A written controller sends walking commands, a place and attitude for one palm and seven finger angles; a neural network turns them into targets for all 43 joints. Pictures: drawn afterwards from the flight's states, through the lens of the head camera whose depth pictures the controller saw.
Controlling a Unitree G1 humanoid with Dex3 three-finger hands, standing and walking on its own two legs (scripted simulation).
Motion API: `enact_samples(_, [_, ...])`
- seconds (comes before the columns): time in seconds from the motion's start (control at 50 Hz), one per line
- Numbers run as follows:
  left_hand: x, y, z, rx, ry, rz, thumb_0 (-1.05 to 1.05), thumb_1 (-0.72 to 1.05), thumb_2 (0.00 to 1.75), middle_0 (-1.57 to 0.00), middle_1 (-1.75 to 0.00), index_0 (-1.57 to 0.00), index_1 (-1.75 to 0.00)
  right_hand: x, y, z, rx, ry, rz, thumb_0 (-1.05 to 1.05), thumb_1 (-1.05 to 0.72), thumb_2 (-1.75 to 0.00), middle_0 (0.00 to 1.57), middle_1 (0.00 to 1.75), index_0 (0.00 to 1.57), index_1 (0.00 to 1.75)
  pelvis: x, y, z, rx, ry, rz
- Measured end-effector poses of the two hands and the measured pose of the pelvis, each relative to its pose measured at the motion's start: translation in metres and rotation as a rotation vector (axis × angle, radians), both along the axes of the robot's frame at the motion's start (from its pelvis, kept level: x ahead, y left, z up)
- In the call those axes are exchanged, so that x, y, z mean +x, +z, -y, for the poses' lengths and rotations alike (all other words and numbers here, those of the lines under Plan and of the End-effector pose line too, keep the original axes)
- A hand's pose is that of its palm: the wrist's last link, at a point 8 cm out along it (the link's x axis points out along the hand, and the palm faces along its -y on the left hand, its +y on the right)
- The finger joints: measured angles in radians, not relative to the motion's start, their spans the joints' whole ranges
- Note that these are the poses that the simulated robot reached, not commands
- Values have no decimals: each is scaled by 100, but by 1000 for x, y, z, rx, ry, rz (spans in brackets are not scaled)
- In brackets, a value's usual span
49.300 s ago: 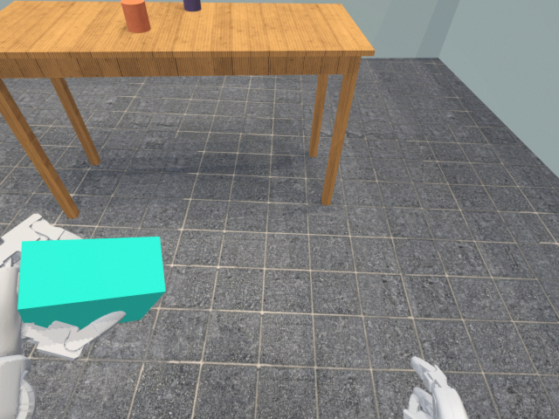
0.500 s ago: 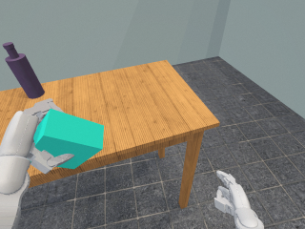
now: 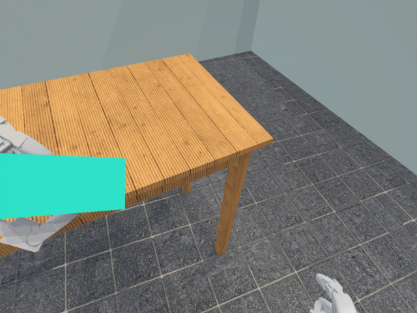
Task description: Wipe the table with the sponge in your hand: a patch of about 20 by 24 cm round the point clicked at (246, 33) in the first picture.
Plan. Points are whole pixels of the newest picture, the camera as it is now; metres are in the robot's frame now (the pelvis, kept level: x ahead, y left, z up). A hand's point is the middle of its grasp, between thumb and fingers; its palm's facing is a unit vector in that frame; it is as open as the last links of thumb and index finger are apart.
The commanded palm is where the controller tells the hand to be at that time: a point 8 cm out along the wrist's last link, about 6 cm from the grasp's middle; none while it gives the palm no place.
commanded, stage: step back with the hand held close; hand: left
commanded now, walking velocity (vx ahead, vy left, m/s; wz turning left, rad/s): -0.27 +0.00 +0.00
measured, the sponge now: (77, 185) +0.24 +0.18 +0.21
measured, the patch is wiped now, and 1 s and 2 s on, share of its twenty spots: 1.00 1.00 1.00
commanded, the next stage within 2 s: stop stepping back and stand still in 0.60 s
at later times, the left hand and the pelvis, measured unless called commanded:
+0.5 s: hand out of the picture +0.11 +0.26 +0.24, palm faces +0.50 -0.80 -0.34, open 9.8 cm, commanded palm +0.05 +0.29 +0.26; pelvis -0.10 +0.01 +0.00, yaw +1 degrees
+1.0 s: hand out of the picture -0.03 +0.25 +0.24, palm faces +0.49 -0.81 -0.31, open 9.8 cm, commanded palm -0.09 +0.28 +0.26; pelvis -0.25 +0.00 +0.01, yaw +0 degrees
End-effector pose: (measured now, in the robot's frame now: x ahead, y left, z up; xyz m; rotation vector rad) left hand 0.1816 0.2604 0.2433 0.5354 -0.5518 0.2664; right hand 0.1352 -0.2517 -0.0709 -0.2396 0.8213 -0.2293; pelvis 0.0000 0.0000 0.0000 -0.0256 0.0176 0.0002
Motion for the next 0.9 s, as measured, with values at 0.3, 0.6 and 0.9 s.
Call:
enact_samples(0.3, [-53, -6, -11, -135, 68, 67, -2, -49, 107, -75, -135, -77, -137, -2, 13, -30, 41, 130, 107, 2, -90, -90, 21, 30, 21, 30, -48, -1, 1, 0, 30, 18])
enact_samples(0.6, [-137, 2, -31, -143, 119, 60, -2, -49, 107, -75, -135, -77, -137, -92, 19, -46, 63, 147, 132, 2, -90, -90, 21, 30, 21, 30, -137, 7, -4, -9, -16, 22])
enact_samples(0.9, [-225, 11, -15, -58, 27, 66, -1, -49, 107, -76, -135, -77, -137, -231, 15, -2, -23, 12, 77, 2, -90, -90, 21, 30, 21, 30, -230, 5, -5, 2, -12, 18])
